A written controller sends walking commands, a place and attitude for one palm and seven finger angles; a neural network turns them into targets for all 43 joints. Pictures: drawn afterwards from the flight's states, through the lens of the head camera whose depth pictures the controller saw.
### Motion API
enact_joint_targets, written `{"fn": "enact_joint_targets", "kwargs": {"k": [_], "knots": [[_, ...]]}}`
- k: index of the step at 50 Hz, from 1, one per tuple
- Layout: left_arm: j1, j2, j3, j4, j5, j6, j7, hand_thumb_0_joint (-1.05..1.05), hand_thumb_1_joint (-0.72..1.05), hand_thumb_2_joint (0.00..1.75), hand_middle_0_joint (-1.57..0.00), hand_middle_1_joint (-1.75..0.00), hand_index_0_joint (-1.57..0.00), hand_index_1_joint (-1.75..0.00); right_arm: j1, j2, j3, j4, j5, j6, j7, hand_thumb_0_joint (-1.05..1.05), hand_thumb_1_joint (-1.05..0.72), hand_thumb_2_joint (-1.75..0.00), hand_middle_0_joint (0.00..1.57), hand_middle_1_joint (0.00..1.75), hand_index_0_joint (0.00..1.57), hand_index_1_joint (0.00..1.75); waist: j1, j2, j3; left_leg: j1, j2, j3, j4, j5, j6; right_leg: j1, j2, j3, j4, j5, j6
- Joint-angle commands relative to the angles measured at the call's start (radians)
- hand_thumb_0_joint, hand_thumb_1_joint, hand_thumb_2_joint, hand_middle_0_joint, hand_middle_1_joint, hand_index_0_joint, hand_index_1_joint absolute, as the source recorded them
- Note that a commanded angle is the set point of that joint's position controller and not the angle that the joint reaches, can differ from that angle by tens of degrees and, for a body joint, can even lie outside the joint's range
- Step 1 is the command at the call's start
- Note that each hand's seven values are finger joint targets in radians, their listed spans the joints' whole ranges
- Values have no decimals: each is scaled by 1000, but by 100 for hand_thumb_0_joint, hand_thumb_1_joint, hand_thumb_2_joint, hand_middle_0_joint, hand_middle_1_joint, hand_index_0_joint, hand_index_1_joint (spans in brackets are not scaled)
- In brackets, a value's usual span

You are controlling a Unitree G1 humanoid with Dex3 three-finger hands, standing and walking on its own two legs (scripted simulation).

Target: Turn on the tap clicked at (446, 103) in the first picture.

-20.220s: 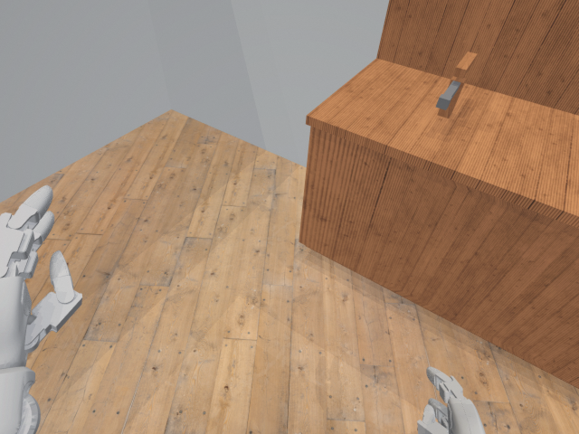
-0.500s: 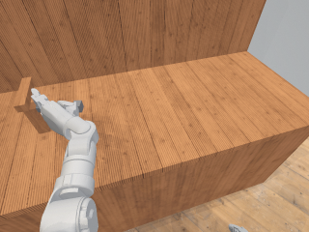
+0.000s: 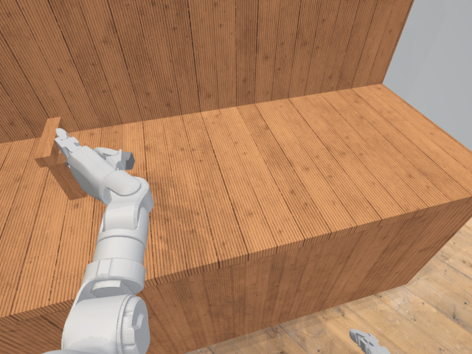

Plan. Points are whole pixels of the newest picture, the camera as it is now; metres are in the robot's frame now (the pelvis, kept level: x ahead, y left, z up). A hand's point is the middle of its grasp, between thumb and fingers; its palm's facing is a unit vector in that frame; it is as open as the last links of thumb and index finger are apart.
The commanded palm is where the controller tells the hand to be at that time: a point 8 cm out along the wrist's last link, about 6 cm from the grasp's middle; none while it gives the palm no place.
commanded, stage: lift the hand up off the lever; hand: left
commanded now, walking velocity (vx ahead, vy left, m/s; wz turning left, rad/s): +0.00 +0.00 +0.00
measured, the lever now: (126, 160) +0.49 +0.26 +0.06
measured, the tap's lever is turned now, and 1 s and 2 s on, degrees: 76 76 76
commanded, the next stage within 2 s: draw the hand back beside the body in 0.28 s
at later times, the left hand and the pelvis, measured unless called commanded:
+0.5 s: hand (130, 152) +0.41 +0.20 +0.16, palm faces +0.64 -0.76 -0.08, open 7.8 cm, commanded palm +0.34 +0.23 +0.15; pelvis +0.01 +0.00 +0.01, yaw -2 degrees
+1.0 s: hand (95, 201) +0.29 +0.21 +0.17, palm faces +0.25 -0.93 -0.25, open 7.6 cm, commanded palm +0.25 +0.26 +0.17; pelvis +0.00 +0.02 +0.03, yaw -2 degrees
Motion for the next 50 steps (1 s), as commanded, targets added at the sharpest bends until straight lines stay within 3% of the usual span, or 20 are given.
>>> {"fn": "enact_joint_targets", "kwargs": {"k": [1, 4, 8, 9, 19, 20, 21, 23, 27, 29, 30, 32, 33, 35, 38, 40, 43, 45, 48, 50], "knots": [[-466, 148, -42, -205, 26, -49, -9, 0, 90, 90, -15, -15, -15, -15, -102, -122, -32, -130, 4, -48, -9, 0, -90, -90, 20, 30, 20, 30, -13, -67, -227, 184, -14, 39, -62, 156, 51, 18, -57, 65, -155, 265, 51], [-456, 192, 2, -230, 23, -49, -7, 0, 90, 90, -15, -15, -15, -15, -106, -124, -37, -129, 4, -47, -15, 0, -90, -90, 20, 30, 20, 30, 3, -44, -254, 192, -17, 43, -64, 176, 51, 48, -60, 73, -158, 295, 50], [-445, 137, -49, -221, 29, -39, -6, 0, 90, 90, -15, -15, -15, -15, -107, -120, -34, -132, 1, -52, -10, 0, -90, -90, 20, 30, 20, 30, -7, -55, -245, 194, -14, 50, -57, 194, 52, 39, -63, 69, -151, 324, 54], [-435, 191, 5, -216, 33, -38, -3, 0, 90, 90, -15, -15, -15, -15, -99, -127, -38, -125, 1, -48, -12, 0, -90, -90, 20, 30, 20, 30, 5, -55, -256, 195, -14, 44, -63, 197, 51, 50, -61, 67, -151, 321, 50], [-409, 200, 8, -267, 31, -36, -15, 0, 90, 90, -15, -15, -15, -15, -107, -127, -41, -133, 5, -45, -18, 0, -90, -90, 20, 30, 20, 30, 10, -54, -256, 204, -10, 56, -64, 230, 53, 76, -67, 72, -151, 375, 53], [-344, 141, -203, -366, 50, -53, -170, 0, 90, 90, -15, -15, -15, -15, -81, -144, -42, -159, 20, -28, -32, 0, -90, -90, 20, 30, 20, 30, -29, -86, -263, 259, -7, 77, -63, 269, 57, 83, -60, 101, -120, 463, 49], [-315, 209, -135, -402, 30, -67, -238, 0, 90, 90, -15, -16, -15, -16, -72, -142, -47, -181, 29, -25, -46, 0, -90, -90, 20, 30, 20, 30, -6, -54, -297, 288, -6, 83, -65, 299, 64, 112, -59, 105, -128, 510, 43], [-261, 213, -166, -502, 6, -89, -322, 0, 90, 90, -15, -16, -15, -16, -77, -133, -39, -209, 38, -24, -62, 0, -90, -90, 20, 30, 20, 30, 8, -15, -328, 337, -10, 87, -77, 344, 68, 161, -59, 113, -127, 575, 47], [80, 305, -95, -541, -110, -98, -538, 0, 90, 90, -16, -17, -16, -17, -92, -138, -16, -263, 67, -9, -89, 0, -90, -90, 20, 30, 20, 30, 50, -107, -214, 302, -1, 88, -126, 292, 68, 224, -54, 115, -167, 599, 56], [184, 352, 2, -539, -177, -53, -565, 0, 90, 90, -16, -18, -16, -18, -134, -136, -5, -277, 76, -6, -106, 0, -90, -90, 20, 30, 20, 30, 89, -116, -153, 287, -3, 93, -152, 242, 66, 248, -57, 115, -207, 558, 65], [332, 501, 5, -475, -115, -102, -609, 0, 90, 90, -16, -18, -16, -18, -44, -133, -8, -264, 72, -6, -86, 0, -90, -90, 20, 30, 20, 30, 52, -125, -60, 312, 15, 79, -191, 205, 64, 235, -83, 127, -238, 548, 78], [350, 503, 8, -535, -144, -148, -666, 0, 90, 90, -16, -19, -16, -19, -79, -133, -5, -295, 81, -9, -84, 0, -90, -90, 20, 30, 20, 30, 60, -149, -13, 301, 17, 80, -215, 179, 68, 238, -79, 133, -269, 491, 75], [315, 505, -9, -612, -147, -170, -685, 0, 90, 90, -16, -19, -16, -19, -102, -132, -4, -308, 84, -20, -86, 0, -90, -90, 20, 30, 20, 30, 56, -111, 0, 329, 18, 81, -226, 175, 67, 228, -75, 132, -289, 453, 70], [205, 497, -56, -774, -141, -222, -704, 0, 90, 90, -17, -20, -17, -20, -127, -127, 4, -315, 83, -55, -83, 0, -90, -90, 20, 30, 20, 30, 41, 75, 16, 419, 13, 79, -250, 178, 62, 182, -68, 132, -331, 379, 52], [164, 460, -115, -863, -132, -269, -705, 0, 90, 90, -17, -21, -17, -21, -127, -125, 10, -298, 74, -115, -78, 0, -90, -90, 20, 30, 20, 30, 27, 157, -17, 522, 14, 58, -269, 195, 56, 160, -54, 124, -355, 336, 40], [169, 413, -162, -849, -128, -284, -702, 0, 90, 90, -17, -21, -17, -21, -122, -128, 10, -280, 71, -137, -81, 0, -90, -90, 20, 30, 20, 30, 16, 115, -5, 557, 17, 45, -285, 173, 57, 144, -46, 114, -366, 300, 38], [282, 386, -166, -755, -129, -289, -704, 0, 90, 90, -17, -22, -17, -22, -116, -140, 3, -260, 68, -151, -83, 0, -90, -90, 20, 30, 20, 30, 23, -62, -4, 538, 19, 37, -303, 149, 65, 172, -47, 107, -375, 277, 48], [369, 363, -169, -699, -131, -291, -713, 0, 90, 90, -18, -23, -18, -23, -120, -140, 2, -254, 70, -141, -84, 0, -90, -90, 20, 30, 20, 30, 33, -114, 5, 530, 19, 41, -316, 133, 69, 183, -49, 106, -382, 255, 49], [466, 398, -126, -738, -137, -297, -729, 0, 90, 90, -18, -24, -18, -24, -140, -139, 6, -263, 68, -129, -80, 0, -90, -90, 20, 30, 20, 30, 57, -125, 11, 495, 17, 43, -325, 145, 69, 220, -60, 110, -388, 268, 52], [496, 425, -92, -792, -135, -302, -734, 0, 90, 90, -18, -24, -18, -24, -144, -132, 12, -270, 65, -118, -77, 0, -90, -90, 20, 30, 20, 30, 68, -42, 4, 496, 15, 40, -335, 164, 62, 240, -59, 110, -388, 278, 43]]}}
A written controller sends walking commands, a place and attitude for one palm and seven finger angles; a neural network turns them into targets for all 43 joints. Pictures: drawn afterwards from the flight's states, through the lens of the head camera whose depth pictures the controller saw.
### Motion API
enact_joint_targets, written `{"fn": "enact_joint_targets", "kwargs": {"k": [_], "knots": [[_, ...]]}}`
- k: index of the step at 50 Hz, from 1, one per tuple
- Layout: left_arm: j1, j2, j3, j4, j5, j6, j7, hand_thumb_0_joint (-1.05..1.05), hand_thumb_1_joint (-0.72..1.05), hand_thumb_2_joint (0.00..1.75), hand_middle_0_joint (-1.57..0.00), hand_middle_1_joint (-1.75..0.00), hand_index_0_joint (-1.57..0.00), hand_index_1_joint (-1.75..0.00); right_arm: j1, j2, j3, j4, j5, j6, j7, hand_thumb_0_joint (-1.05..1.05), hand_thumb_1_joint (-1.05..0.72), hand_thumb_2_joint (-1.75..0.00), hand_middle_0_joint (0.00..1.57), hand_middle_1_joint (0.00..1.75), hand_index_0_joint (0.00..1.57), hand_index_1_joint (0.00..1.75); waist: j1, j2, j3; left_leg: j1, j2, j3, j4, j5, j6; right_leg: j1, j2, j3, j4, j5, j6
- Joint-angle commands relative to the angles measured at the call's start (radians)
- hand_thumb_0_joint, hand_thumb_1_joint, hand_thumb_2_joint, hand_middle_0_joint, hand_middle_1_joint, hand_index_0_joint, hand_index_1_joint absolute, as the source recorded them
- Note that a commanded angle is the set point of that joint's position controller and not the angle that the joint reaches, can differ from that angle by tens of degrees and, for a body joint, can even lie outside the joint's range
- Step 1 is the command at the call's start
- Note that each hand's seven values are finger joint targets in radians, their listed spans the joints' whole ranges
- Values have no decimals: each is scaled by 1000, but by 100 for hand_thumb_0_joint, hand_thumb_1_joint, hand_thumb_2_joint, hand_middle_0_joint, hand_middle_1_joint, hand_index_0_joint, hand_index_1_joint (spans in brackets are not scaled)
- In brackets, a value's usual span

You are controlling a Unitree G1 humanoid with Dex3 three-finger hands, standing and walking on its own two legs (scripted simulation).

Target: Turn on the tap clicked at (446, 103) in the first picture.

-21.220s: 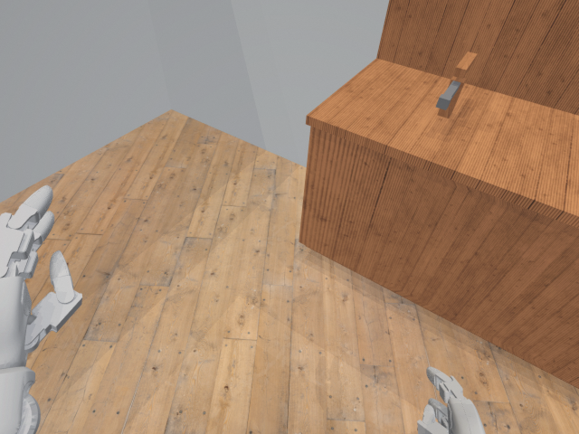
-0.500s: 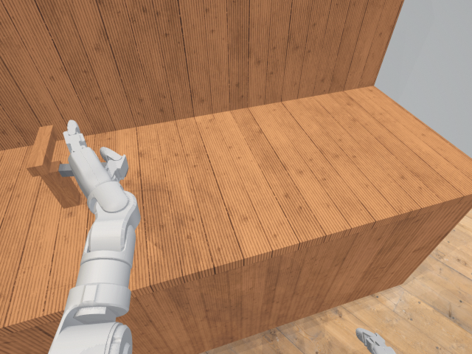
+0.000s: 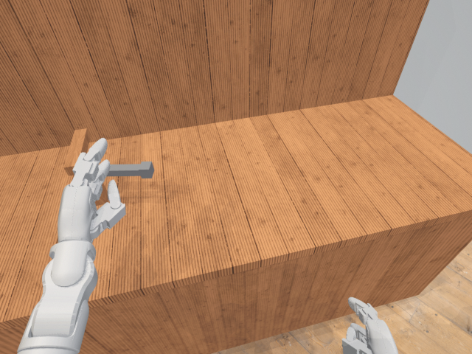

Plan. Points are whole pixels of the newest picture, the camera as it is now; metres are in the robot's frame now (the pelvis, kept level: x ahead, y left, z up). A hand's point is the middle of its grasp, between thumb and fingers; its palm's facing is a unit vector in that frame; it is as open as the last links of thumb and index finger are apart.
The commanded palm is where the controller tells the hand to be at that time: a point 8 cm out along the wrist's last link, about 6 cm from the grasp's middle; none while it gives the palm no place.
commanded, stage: draw the hand back beside the body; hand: left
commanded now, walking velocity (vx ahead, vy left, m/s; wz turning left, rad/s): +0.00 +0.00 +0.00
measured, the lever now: (146, 169) +0.48 +0.27 +0.03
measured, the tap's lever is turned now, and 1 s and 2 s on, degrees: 76 76 76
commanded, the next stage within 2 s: step back with the hand held close in 0.86 s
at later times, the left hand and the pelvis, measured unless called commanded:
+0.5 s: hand (87, 238) +0.22 +0.24 +0.15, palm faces +0.34 -0.89 -0.31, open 7.5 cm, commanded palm +0.18 +0.28 +0.17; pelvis +0.01 +0.01 +0.00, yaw +0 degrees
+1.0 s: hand (77, 241) +0.21 +0.24 +0.16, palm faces +0.38 -0.86 -0.34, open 7.4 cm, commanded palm +0.17 +0.28 +0.17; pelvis +0.01 +0.00 +0.00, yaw +0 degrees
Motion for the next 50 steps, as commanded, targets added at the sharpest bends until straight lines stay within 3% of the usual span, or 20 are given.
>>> {"fn": "enact_joint_targets", "kwargs": {"k": [1, 4, 7, 13, 15, 18, 20, 24, 25, 28, 29, 30, 33, 38, 39, 41, 44, 48, 49, 50], "knots": [[-131, 207, 137, -262, -4, -57, -9, 0, 90, 90, -18, -25, -18, -25, -131, -115, -37, -178, -6, -42, -4, 0, -90, -90, 20, 30, 20, 30, 6, -40, -132, 142, 19, -17, -59, 59, 35, -84, -51, 47, -111, 151, 17], [-111, 268, 210, -348, -3, -60, -7, 0, 90, 90, -19, -26, -19, -26, -142, -109, -30, -178, -11, -40, -3, 0, -90, -90, 20, 30, 20, 30, 15, 48, -111, 131, 22, -22, -66, 68, 25, -72, -50, 47, -126, 149, 9], [-85, 232, 185, -401, -3, -59, -8, 0, 90, 90, -19, -26, -19, -26, -147, -98, -25, -191, -14, -51, -3, 0, -90, -90, 20, 30, 20, 30, 8, 63, -109, 147, 26, -21, -65, 68, 22, -76, -50, 45, -126, 150, 7], [36, 165, 137, -434, -5, -49, -14, 0, 90, 90, -19, -28, -19, -28, -145, -109, -34, -190, -18, -66, 0, 0, -90, -90, 20, 30, 20, 30, 4, -44, -95, 160, 34, -24, -57, 87, 28, -90, -46, 41, -124, 164, 14], [76, 152, 131, -433, -5, -46, -12, 0, 90, 90, -20, -29, -20, -29, -147, -112, -37, -187, -17, -64, -1, 0, -90, -90, 20, 30, 20, 30, 3, -45, -87, 163, 32, -22, -55, 80, 32, -97, -47, 43, -127, 153, 15], [100, 191, 169, -491, -3, -52, -6, 0, 90, 90, -20, -30, -20, -30, -147, -116, -42, -186, -21, -73, -2, 0, -90, -90, 20, 30, 20, 30, 11, -60, -105, 159, 30, -27, -47, 87, 35, -86, -53, 47, -123, 161, 17], [123, 203, 187, -546, 2, -62, 0, 0, 90, 90, -20, -30, -20, -30, -147, -113, -41, -182, -22, -76, -1, 0, -90, -90, 20, 30, 20, 30, 16, 14, -123, 162, 26, -27, -43, 104, 31, -72, -55, 49, -116, 173, 9], [214, 237, 239, -621, 1, -62, 4, 0, 90, 90, -20, -30, -20, -30, -143, -110, -39, -182, -27, -84, 2, 0, -90, -90, 20, 30, 20, 30, 26, 42, -114, 145, 27, -34, -37, 137, 26, -58, -56, 43, -108, 205, 5], [237, 213, 223, -611, 1, -60, 4, 0, 90, 90, -20, -30, -20, -30, -144, -108, -38, -183, -26, -83, 3, 0, -90, -90, 20, 30, 20, 30, 23, 28, -92, 132, 28, -34, -36, 126, 25, -67, -53, 39, -109, 191, 4], [298, 216, 237, -636, -5, -56, 1, 0, 90, 90, -20, -30, -20, -30, -143, -107, -41, -191, -26, -88, 3, 0, -90, -90, 20, 30, 20, 30, 24, 0, -83, 127, 35, -33, -29, 121, 27, -78, -56, 40, -106, 193, 9], [317, 210, 242, -638, -6, -54, 0, 0, 90, 90, -20, -30, -20, -30, -141, -108, -41, -187, -26, -86, 4, 0, -90, -90, 20, 30, 20, 30, 23, 32, -67, 120, 32, -36, -30, 115, 26, -85, -55, 42, -109, 183, 7], [311, 181, 213, -611, -5, -51, -2, 0, 90, 90, -20, -30, -20, -30, -141, -106, -39, -186, -24, -83, 3, 0, -90, -90, 20, 30, 20, 30, 16, 15, -44, 113, 34, -33, -30, 99, 25, -100, -53, 39, -108, 168, 8], [257, 185, 211, -589, -4, -46, -2, 0, 90, 90, -20, -30, -20, -30, -139, -115, -44, -186, -24, -86, -3, 0, -90, -90, 20, 30, 20, 30, 9, -30, -29, 107, 34, -38, -28, 62, 30, -122, -54, 42, -111, 136, 14], [235, 192, 213, -603, 1, -55, 4, 0, 90, 90, -20, -30, -20, -30, -142, -113, -44, -187, -27, -91, -11, 0, -90, -90, 20, 30, 20, 30, 17, -33, -79, 132, 28, -40, -24, 70, 35, -106, -58, 43, -102, 139, 14], [221, 196, 214, -629, 3, -57, 5, 0, 90, 90, -20, -30, -20, -30, -145, -113, -41, -183, -26, -93, -10, 0, -90, -90, 20, 30, 20, 30, 18, 21, -90, 140, 25, -41, -24, 76, 34, -101, -58, 47, -99, 140, 10], [248, 195, 218, -631, 6, -61, 10, 0, 90, 90, -20, -30, -20, -30, -141, -109, -40, -185, -29, -97, -9, 0, -90, -90, 20, 30, 20, 30, 22, -5, -99, 137, 25, -40, -19, 94, 33, -91, -58, 42, -95, 160, 9], [249, 209, 227, -653, 6, -60, 13, 0, 90, 90, -20, -30, -20, -30, -139, -109, -38, -179, -30, -99, -8, 0, -90, -90, 20, 30, 20, 30, 21, 29, -85, 130, 25, -43, -19, 101, 30, -89, -58, 44, -96, 167, 4], [279, 193, 223, -601, 3, -54, 8, 0, 90, 90, -20, -30, -20, -30, -136, -110, -40, -178, -28, -92, -6, 0, -90, -90, 20, 30, 20, 30, 19, -32, -58, 111, 28, -39, -16, 106, 33, -95, -58, 40, -97, 184, 9], [232, 236, 265, -619, 1, -56, 12, 0, 90, 90, -20, -30, -20, -30, -139, -113, -42, -173, -27, -89, -8, 0, -90, -90, 20, 30, 20, 30, 19, 4, -60, 112, 27, -37, -17, 104, 33, -92, -58, 41, -100, 182, 6], [87, 368, 402, -705, -6, -86, 21, 0, 90, 90, -20, -30, -20, -30, -143, -116, -36, -220, -18, -71, -18, 0, -90, -90, 20, 30, 20, 30, 11, -5, -5, 43, 51, -72, 44, 111, 49, -189, -113, 126, -121, 302, 27]]}}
